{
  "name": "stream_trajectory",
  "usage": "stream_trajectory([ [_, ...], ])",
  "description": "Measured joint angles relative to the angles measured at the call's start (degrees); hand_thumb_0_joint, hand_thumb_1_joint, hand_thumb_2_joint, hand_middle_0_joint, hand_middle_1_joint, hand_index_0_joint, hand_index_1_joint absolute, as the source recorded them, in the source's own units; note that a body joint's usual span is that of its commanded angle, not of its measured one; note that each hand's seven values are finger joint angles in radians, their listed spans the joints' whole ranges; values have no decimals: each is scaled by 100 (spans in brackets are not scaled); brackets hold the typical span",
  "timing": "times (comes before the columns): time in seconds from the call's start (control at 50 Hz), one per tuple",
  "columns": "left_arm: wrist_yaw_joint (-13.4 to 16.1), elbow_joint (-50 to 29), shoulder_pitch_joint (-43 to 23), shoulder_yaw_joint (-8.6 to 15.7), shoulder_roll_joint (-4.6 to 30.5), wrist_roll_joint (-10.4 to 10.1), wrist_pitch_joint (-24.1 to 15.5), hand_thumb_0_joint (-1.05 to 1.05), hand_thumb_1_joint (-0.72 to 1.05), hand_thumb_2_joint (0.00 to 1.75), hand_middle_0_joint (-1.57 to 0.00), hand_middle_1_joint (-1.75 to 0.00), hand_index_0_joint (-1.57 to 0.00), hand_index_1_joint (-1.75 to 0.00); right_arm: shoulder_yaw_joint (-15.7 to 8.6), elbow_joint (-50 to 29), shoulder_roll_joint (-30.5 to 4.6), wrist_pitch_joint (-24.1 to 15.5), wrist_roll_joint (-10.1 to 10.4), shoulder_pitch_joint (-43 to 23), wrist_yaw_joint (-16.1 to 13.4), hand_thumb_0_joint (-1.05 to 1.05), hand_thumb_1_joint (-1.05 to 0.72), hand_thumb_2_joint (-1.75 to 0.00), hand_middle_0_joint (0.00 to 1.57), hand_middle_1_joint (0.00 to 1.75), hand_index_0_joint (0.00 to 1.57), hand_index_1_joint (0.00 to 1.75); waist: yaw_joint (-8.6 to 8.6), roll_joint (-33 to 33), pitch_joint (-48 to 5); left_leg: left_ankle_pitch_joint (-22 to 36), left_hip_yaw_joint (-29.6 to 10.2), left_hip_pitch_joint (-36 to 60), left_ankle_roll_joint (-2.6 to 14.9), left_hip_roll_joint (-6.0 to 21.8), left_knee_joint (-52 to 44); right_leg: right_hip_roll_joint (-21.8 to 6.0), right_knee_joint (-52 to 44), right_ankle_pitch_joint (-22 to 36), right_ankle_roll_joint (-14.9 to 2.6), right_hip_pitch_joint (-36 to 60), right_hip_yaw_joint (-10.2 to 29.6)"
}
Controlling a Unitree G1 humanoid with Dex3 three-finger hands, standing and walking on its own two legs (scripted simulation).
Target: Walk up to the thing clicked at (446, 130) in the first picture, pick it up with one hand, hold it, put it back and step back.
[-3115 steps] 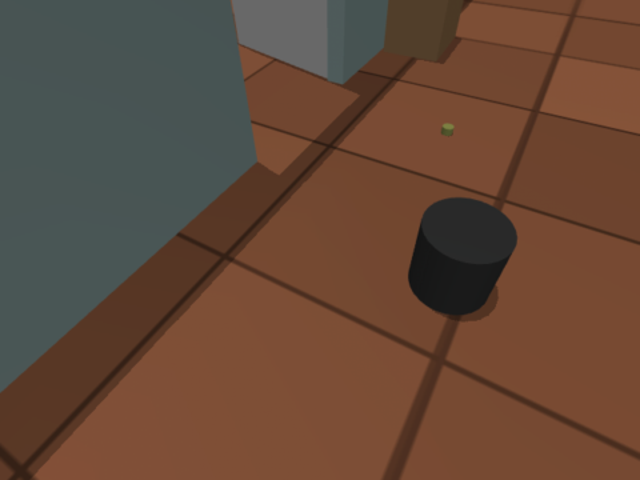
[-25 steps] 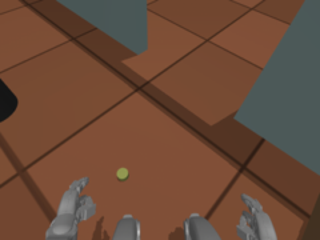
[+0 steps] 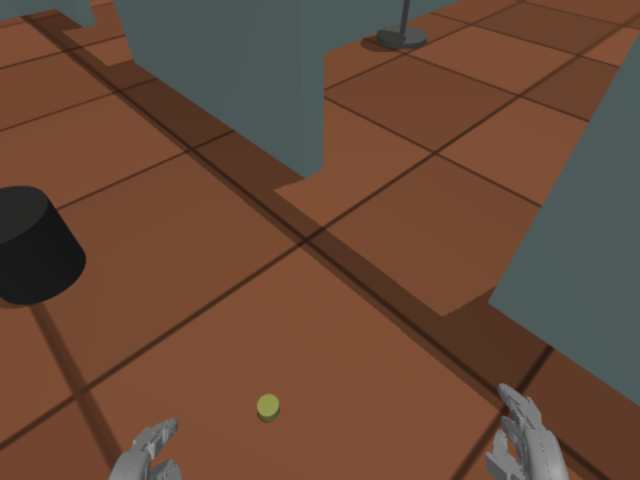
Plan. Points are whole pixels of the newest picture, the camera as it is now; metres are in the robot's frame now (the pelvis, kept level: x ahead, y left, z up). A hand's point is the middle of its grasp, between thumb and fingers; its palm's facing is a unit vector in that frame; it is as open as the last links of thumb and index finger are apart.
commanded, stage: home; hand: left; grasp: from above
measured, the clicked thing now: (268, 407) +0.48 +0.16 -0.69
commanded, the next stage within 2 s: stand in 1.80 s
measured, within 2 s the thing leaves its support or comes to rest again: neither
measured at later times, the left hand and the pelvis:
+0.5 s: hand out of the picture +0.16 +0.18 -0.05, palm faces +0.03 -0.98 -0.19, open 7.4 cm; pelvis -0.01 +0.00 +0.00, yaw -1 degrees
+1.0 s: hand out of the picture +0.16 +0.17 -0.05, palm faces +0.03 -0.98 -0.19, open 7.4 cm; pelvis +0.00 +0.00 +0.00, yaw -1 degrees
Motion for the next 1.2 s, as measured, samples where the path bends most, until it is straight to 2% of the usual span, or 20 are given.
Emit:
stream_trajectory([
  [0.5,10,18,-68,-15,21,25,-6,1,90,89,-20,-30,-20,-30,1,196,13,-34,-22,187,7,1,-90,-90,21,30,20,30,-33,2,89,40,60,42,26,25,22,25,1,79,26,21,68],
  [1.2,-35,26,-53,-16,0,13,-49,1,90,89,-20,-30,-20,-30,-47,223,-4,-120,-25,113,-9,1,-90,-90,21,30,20,30,-8,6,64,-30,33,24,-33,45,24,46,68,-32,-28,-23,46],
])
